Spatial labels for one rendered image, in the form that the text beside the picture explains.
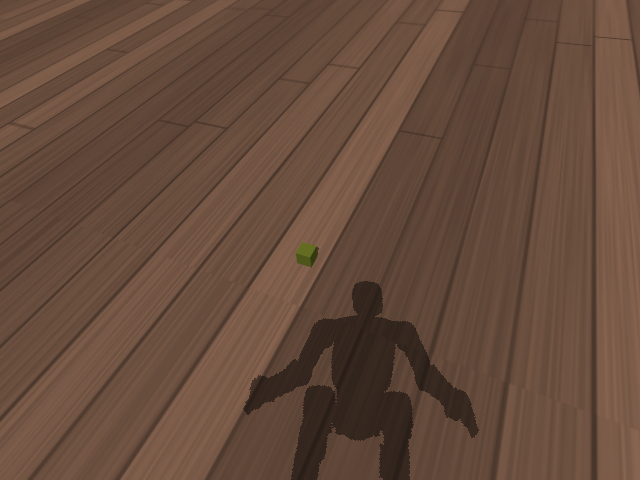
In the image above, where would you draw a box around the cube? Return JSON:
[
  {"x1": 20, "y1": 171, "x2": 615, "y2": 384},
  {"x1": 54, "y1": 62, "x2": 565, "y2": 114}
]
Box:
[{"x1": 296, "y1": 242, "x2": 318, "y2": 267}]

